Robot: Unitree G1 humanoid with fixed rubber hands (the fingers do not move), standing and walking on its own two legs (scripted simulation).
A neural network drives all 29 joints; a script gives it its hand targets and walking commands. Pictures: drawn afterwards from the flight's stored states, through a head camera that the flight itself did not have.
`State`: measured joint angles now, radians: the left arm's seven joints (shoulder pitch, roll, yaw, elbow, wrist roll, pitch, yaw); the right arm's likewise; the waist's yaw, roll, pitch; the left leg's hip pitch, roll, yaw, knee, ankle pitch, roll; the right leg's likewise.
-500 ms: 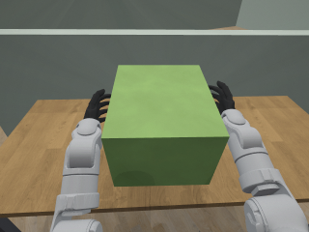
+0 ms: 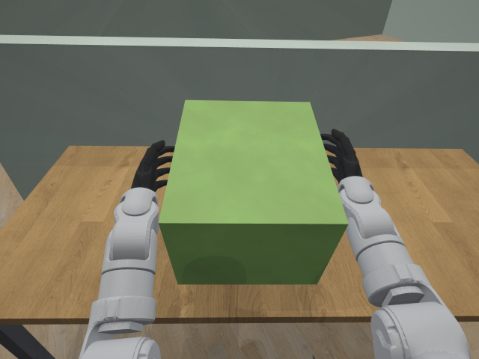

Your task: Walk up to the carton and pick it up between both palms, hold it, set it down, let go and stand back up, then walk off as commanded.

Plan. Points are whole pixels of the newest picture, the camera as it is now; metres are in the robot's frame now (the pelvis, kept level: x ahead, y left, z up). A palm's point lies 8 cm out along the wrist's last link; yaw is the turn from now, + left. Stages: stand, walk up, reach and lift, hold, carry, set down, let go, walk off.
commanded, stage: set down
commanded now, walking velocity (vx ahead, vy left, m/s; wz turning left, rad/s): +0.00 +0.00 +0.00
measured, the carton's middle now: (247, 187) +0.40 +0.02 +0.13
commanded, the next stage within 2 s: none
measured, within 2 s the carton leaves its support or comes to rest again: neither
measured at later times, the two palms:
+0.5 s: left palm (152, 194) +0.37 +0.18 +0.14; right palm (340, 183) +0.40 -0.15 +0.14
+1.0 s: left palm (158, 210) +0.37 +0.18 +0.09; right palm (334, 191) +0.42 -0.15 +0.11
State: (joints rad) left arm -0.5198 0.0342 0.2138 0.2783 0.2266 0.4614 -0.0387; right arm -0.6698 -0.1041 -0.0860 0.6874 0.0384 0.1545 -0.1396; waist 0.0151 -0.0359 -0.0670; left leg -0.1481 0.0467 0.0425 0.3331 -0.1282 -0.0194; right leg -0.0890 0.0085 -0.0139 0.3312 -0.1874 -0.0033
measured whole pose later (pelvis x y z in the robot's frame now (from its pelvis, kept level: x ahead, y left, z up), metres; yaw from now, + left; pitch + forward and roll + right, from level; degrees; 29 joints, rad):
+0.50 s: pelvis +0.01 +0.00 +0.00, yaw +0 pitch -2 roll +0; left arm -0.52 0.02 0.21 0.36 0.23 0.34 -0.01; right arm -0.66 -0.10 -0.10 0.76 0.05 0.02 -0.14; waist 0.03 -0.03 -0.02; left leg -0.15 0.05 0.04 0.32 -0.13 -0.03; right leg -0.09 0.01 -0.01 0.32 -0.19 -0.01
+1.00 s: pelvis +0.02 +0.00 +0.00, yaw +0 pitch -1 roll +0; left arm -0.52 0.00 0.21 0.61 0.23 0.14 0.05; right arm -0.68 -0.10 -0.20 0.96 -0.04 -0.11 -0.08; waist 0.07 -0.01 -0.02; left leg -0.15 0.05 0.04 0.31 -0.14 -0.03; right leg -0.09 0.01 -0.02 0.32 -0.21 -0.01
